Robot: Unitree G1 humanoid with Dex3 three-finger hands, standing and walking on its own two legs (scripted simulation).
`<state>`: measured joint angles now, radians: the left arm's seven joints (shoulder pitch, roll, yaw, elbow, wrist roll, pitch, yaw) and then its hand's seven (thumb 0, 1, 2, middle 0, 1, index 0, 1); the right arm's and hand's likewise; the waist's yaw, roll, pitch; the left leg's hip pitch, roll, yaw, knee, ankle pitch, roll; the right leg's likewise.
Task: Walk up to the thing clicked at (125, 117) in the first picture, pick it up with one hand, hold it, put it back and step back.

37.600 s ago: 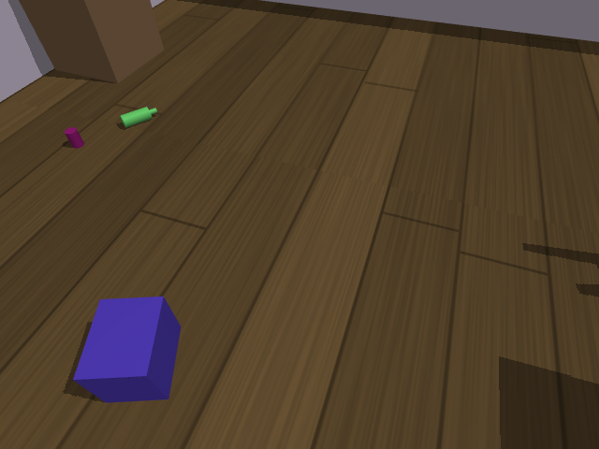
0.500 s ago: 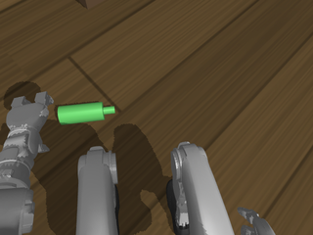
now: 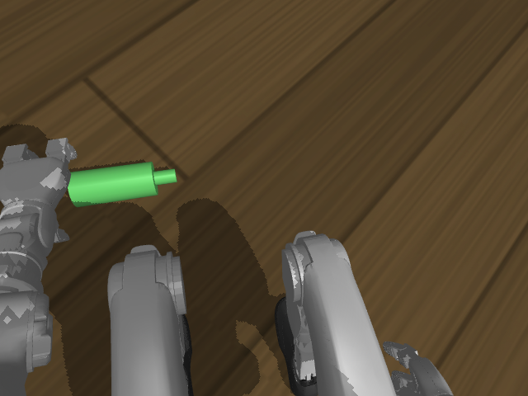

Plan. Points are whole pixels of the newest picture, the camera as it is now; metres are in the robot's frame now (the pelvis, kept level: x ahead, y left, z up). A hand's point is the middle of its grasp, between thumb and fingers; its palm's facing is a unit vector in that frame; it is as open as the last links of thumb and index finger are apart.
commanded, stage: rise first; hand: left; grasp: from above
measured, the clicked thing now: (126, 182) +0.49 +0.23 -0.31
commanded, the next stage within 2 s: none
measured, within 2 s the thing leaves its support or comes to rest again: neither
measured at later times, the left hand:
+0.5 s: hand (63, 198) +0.42 +0.30 -0.19, palm faces -0.43 -0.10 -0.90, open 14.1 cm
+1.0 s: hand (71, 191) +0.44 +0.30 -0.20, palm faces -0.43 -0.09 -0.90, open 14.1 cm
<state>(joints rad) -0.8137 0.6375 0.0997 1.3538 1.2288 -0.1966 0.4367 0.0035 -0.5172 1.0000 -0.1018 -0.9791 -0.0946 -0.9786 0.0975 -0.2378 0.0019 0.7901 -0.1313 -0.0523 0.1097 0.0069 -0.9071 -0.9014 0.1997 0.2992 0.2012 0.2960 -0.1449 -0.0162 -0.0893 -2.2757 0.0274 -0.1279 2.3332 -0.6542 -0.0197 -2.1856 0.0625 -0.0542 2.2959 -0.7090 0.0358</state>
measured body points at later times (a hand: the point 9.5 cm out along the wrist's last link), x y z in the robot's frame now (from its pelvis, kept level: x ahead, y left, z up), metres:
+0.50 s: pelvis +0.00 +0.00 -0.01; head +0.23 +0.06 +0.37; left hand +0.44 +0.30 -0.13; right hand +0.08 -0.28 -0.13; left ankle +0.09 +0.13 -0.31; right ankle +0.09 -0.12 -0.31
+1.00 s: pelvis +0.00 +0.00 -0.02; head +0.24 +0.06 +0.36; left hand +0.45 +0.30 -0.15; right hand +0.06 -0.27 -0.13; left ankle +0.09 +0.13 -0.31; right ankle +0.09 -0.12 -0.31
